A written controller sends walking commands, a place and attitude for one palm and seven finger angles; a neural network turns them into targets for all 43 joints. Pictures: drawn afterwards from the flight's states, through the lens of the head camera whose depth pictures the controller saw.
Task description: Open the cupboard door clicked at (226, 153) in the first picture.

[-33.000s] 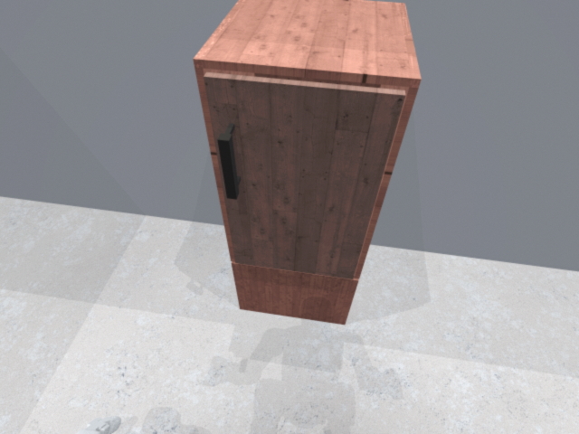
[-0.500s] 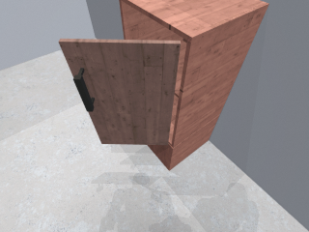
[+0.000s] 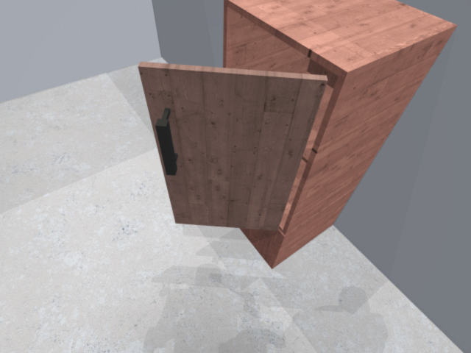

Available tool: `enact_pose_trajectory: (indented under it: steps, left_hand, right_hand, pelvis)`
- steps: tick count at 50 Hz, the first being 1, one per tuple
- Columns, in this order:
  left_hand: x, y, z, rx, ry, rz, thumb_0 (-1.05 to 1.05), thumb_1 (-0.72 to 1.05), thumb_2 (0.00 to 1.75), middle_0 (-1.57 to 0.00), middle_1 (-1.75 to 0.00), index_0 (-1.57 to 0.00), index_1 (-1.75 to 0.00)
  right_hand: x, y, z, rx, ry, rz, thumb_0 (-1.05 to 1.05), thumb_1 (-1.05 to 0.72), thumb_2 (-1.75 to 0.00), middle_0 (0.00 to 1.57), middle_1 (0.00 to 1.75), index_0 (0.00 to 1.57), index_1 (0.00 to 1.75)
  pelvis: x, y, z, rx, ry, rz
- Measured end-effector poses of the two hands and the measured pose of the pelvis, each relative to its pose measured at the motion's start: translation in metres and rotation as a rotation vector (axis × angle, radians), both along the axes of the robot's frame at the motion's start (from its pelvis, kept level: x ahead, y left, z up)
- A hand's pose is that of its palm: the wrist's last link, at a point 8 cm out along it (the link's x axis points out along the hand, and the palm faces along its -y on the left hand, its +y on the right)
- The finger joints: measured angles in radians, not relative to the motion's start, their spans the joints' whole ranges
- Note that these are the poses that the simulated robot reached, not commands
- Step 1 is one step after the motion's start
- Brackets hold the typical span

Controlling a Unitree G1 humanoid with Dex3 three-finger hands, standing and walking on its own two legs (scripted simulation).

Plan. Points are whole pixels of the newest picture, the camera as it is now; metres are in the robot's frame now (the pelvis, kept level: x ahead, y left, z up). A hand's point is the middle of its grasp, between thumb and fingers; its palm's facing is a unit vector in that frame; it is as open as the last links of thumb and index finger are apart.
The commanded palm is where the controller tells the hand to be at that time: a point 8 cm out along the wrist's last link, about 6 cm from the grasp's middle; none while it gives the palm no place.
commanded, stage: come to a stop and stand still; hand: left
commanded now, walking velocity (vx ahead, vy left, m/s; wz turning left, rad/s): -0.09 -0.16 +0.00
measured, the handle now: (169, 143) +0.53 +0.19 +0.01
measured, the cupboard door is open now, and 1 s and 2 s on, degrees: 51 51 51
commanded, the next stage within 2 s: look again from close up in 1.98 s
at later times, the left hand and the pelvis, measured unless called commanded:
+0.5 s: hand out of the picture +0.01 +0.14 -0.16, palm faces +0.03 -0.98 -0.21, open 7.3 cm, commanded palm none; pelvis -0.03 -0.04 +0.00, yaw +0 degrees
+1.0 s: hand out of the picture -0.05 +0.16 -0.17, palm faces +0.02 -0.99 -0.15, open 7.3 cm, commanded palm none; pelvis -0.03 +0.00 +0.01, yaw +0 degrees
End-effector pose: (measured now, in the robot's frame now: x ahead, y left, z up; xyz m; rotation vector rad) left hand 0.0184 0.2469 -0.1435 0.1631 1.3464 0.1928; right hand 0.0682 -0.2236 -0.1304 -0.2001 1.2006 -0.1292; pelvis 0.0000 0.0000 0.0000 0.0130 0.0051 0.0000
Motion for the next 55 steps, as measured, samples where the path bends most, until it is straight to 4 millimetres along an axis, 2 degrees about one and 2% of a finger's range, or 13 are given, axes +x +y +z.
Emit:
enact_pose_trajectory:
  steps: [7,12,18,23,31,37,42,48,55]
  left_hand:
    - [0.02,-0.023,0.013,0.01,-0.06,-0.059,0.0,0.91,0.89,-0.2,-0.3,-0.2,-0.3]
    - [0.015,-0.041,0.022,0.044,-0.081,-0.082,0.0,0.92,0.89,-0.2,-0.3,-0.2,-0.3]
    - [0.005,-0.049,0.025,0.039,-0.119,-0.083,0.0,0.92,0.89,-0.2,-0.3,-0.21,-0.3]
    - [-0.007,-0.052,0.012,0.003,-0.136,-0.051,0.0,0.91,0.89,-0.2,-0.3,-0.21,-0.3]
    - [-0.042,-0.054,0.009,-0.033,-0.072,-0.033,0.0,0.92,0.89,-0.2,-0.3,-0.21,-0.3]
    - [-0.066,-0.049,0.005,-0.049,-0.008,-0.017,0.0,0.91,0.89,-0.2,-0.3,-0.21,-0.3]
    - [-0.075,-0.044,0.003,-0.064,0.027,-0.01,0.0,0.91,0.89,-0.2,-0.3,-0.2,-0.3]
    - [-0.075,-0.04,0.002,-0.08,0.049,-0.011,0.0,0.91,0.89,-0.2,-0.3,-0.2,-0.3]
    - [-0.065,-0.035,0.002,-0.095,0.052,-0.018,0.0,0.91,0.89,-0.2,-0.3,-0.2,-0.3]
  right_hand:
    - [-0.029,-0.019,-0.016,0.031,0.049,-0.057,0.0,-0.92,-0.9,0.2,0.3,0.2,0.3]
    - [-0.054,-0.035,-0.02,0.05,0.097,-0.093,0.01,-0.91,-0.9,0.2,0.3,0.2,0.3]
    - [-0.064,-0.038,-0.011,0.057,0.061,-0.093,0.01,-0.91,-0.9,0.2,0.29,0.19,0.3]
    - [-0.072,-0.036,-0.008,0.034,0.054,-0.067,0.01,-0.92,-0.9,0.2,0.29,0.19,0.3]
    - [-0.104,-0.034,0.001,0.015,0.104,-0.056,0.01,-0.92,-0.9,0.2,0.29,0.19,0.3]
    - [-0.132,-0.022,0.002,0.021,0.18,-0.068,0.01,-0.91,-0.9,0.2,0.29,0.19,0.3]
    - [-0.15,-0.008,0.003,0.026,0.24,-0.076,0.01,-0.91,-0.9,0.2,0.29,0.19,0.3]
    - [-0.151,0.01,0.002,0.04,0.266,-0.078,0.01,-0.9,-0.9,0.2,0.29,0.19,0.3]
    - [-0.125,0.028,0.0,0.053,0.223,-0.068,0.01,-0.9,-0.9,0.2,0.29,0.2,0.3]
  pelvis:
    - [-0.009,-0.013,-0.001,0.016,0.002,-0.018]
    - [-0.014,-0.024,0.002,0.003,-0.019,-0.016]
    - [-0.022,-0.033,0.006,0.006,-0.035,-0.008]
    - [-0.032,-0.035,0.002,-0.02,-0.048,0.014]
    - [-0.041,-0.032,0.008,-0.022,-0.042,0.004]
    - [-0.042,-0.025,0.009,-0.026,-0.032,0.008]
    - [-0.039,-0.017,0.01,-0.027,-0.021,0.009]
    - [-0.034,-0.005,0.01,-0.026,-0.01,0.006]
    - [-0.025,0.008,0.011,-0.026,-0.007,0.0]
